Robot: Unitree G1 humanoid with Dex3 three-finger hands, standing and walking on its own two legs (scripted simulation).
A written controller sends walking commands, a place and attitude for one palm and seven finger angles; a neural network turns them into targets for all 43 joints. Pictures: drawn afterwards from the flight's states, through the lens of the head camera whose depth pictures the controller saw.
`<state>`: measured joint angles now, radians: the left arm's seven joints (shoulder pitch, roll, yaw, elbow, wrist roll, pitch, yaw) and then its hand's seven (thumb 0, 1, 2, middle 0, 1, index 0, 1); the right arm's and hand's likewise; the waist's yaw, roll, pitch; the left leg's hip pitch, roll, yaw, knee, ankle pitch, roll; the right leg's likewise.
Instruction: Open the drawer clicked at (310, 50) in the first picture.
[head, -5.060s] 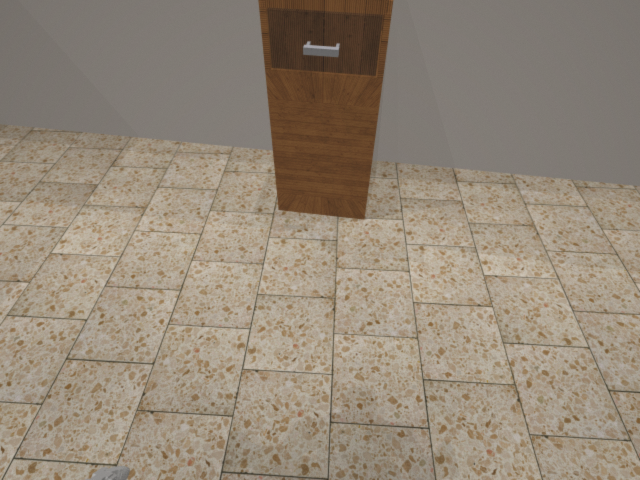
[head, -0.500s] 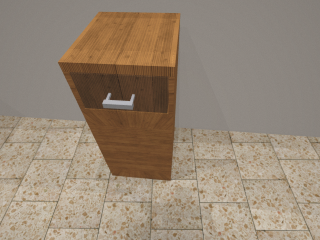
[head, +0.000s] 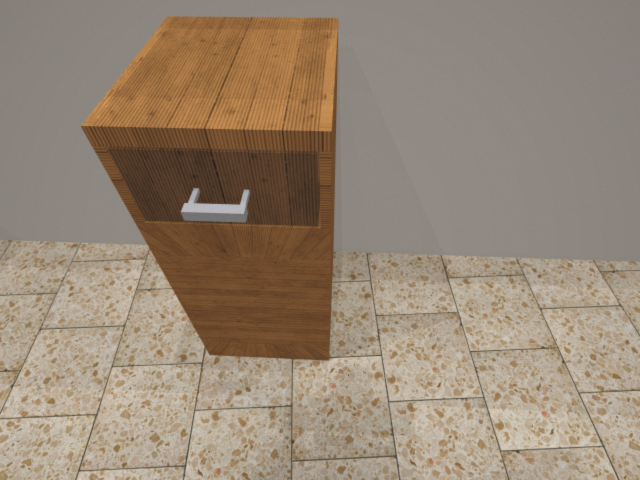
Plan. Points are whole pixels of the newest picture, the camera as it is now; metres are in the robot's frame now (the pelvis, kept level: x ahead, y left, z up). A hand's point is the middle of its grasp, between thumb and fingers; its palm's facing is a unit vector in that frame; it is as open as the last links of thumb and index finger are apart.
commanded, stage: come to a stop and stand still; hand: left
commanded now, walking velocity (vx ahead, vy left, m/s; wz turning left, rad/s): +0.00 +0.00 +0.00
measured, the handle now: (217, 203) +0.56 +0.21 -0.01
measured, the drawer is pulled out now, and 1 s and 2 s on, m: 0.00 0.00 0.00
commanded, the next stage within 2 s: look again from close up in 0.14 s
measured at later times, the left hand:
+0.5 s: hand out of the picture +0.03 +0.23 -0.17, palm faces +0.03 -0.97 -0.26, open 7.3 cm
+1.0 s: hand out of the picture -0.01 +0.27 -0.16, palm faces +0.00 -0.96 -0.28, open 7.4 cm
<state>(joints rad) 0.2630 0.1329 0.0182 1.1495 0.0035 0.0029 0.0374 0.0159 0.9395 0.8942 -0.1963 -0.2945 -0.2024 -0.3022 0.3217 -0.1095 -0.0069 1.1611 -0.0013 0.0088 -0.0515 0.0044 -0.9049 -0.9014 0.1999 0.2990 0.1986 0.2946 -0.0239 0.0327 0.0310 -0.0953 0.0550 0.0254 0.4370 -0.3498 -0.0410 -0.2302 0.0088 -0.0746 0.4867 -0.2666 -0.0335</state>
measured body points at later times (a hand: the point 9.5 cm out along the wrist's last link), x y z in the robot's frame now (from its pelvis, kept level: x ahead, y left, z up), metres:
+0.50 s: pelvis -0.03 +0.02 +0.00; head -0.04 +0.02 +0.45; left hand +0.02 +0.28 -0.15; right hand +0.03 -0.26 -0.14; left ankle -0.07 +0.14 -0.74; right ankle -0.01 -0.10 -0.74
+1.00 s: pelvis -0.05 +0.04 +0.00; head -0.06 +0.04 +0.45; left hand -0.01 +0.32 -0.14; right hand +0.01 -0.22 -0.14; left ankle -0.07 +0.14 -0.74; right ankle +0.00 -0.10 -0.74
